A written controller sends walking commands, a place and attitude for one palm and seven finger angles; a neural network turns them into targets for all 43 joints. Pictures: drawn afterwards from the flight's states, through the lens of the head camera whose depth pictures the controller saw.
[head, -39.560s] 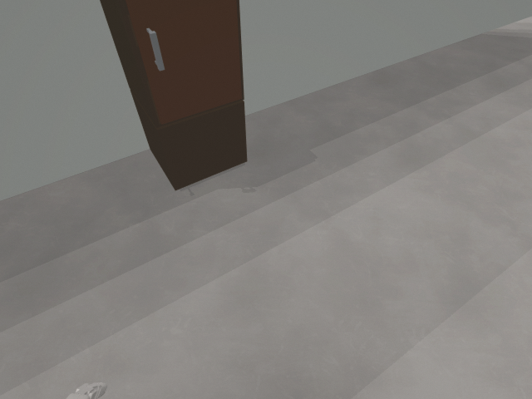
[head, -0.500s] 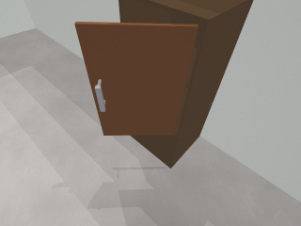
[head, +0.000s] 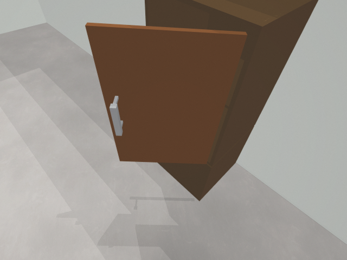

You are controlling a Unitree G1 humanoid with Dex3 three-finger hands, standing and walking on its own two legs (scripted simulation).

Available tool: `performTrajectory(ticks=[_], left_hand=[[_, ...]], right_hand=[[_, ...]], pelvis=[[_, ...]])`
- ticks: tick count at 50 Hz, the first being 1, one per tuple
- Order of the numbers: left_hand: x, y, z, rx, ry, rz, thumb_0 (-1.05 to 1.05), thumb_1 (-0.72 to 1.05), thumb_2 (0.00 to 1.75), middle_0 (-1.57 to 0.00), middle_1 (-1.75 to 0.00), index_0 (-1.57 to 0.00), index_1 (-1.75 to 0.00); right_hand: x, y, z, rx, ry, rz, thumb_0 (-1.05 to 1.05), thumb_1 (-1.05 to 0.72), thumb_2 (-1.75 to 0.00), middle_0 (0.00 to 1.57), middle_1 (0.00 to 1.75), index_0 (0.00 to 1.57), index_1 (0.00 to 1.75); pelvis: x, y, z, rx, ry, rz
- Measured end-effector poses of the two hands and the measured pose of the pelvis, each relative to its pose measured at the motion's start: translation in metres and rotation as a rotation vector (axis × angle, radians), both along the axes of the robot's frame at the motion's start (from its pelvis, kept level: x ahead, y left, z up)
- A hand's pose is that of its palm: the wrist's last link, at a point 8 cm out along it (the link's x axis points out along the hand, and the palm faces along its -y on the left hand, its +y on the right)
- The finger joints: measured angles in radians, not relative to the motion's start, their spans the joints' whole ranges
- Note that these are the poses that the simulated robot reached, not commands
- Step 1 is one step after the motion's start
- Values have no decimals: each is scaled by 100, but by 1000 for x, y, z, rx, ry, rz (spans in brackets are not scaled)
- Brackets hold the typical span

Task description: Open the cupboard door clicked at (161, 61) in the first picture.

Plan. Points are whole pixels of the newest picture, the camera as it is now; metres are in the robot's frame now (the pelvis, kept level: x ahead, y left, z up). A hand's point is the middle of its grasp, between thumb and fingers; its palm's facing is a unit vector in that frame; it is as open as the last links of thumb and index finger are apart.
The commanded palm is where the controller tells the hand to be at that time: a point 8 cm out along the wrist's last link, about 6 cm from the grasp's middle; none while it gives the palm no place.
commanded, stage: come to a stop and stand still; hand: left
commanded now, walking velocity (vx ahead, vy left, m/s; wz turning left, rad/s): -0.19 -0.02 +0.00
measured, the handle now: (117, 116) +0.53 +0.22 -0.02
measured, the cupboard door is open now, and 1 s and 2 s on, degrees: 44 44 44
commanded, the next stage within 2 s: look again from close up in 1.04 s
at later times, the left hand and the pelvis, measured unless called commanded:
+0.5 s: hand out of the picture +0.05 +0.18 -0.16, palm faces +0.03 -0.96 -0.27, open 7.4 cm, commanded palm none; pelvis -0.02 -0.02 +0.00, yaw +1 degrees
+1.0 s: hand out of the picture -0.05 +0.18 -0.16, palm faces +0.05 -0.96 -0.26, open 7.4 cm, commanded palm none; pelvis -0.07 -0.03 +0.01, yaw +2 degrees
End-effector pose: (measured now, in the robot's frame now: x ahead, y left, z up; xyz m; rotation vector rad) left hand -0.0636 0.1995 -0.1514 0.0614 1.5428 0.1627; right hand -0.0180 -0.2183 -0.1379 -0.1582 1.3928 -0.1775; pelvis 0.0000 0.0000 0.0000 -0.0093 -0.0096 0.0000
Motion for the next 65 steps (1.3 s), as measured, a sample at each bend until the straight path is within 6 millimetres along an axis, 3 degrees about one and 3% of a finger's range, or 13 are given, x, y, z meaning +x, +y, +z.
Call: performTrajectory(ticks=[6,10,17,25,33,40,54,65], left_hand=[[57,3,6,50,-122,-8,1,92,90,-20,-30,-20,-30],[78,14,13,97,-165,-26,2,94,90,-20,-30,-20,-30],[94,27,12,119,-224,-54,1,92,90,-20,-30,-20,-30],[105,27,23,143,-355,-110,1,91,90,-20,-30,-20,-30],[89,20,32,144,-415,-116,1,91,90,-20,-30,-20,-30],[63,23,34,143,-384,-106,1,91,90,-20,-30,-20,-30],[-13,24,22,124,-195,-58,1,91,90,-20,-30,-20,-30],[-30,11,16,77,-140,-34,1,91,90,-20,-30,-20,-30]], right_hand=[[14,7,-6,45,38,3,0,-91,-90,20,30,20,30],[22,-1,-9,42,47,-10,1,-92,-90,20,30,20,30],[31,-19,-9,8,-12,-12,1,-92,-90,20,30,20,30],[41,-37,-1,-17,-184,37,1,-91,-90,20,30,20,30],[35,-52,4,-13,-243,54,0,-91,-90,20,30,20,30],[3,-56,8,-18,-185,71,0,-91,-90,20,30,20,30],[-59,-53,5,-14,-17,40,0,-91,-90,20,30,20,30],[-65,-32,4,10,17,26,0,-91,-90,20,30,20,30]], pelvis=[[12,-6,2,12,-12,23],[12,-10,3,10,0,19],[-3,-9,-1,7,3,20],[-22,-18,-5,30,-12,19],[-44,-25,-3,19,-27,35],[-59,-26,4,19,-31,34],[-71,-24,7,16,-22,39],[-67,-17,9,15,-18,39]])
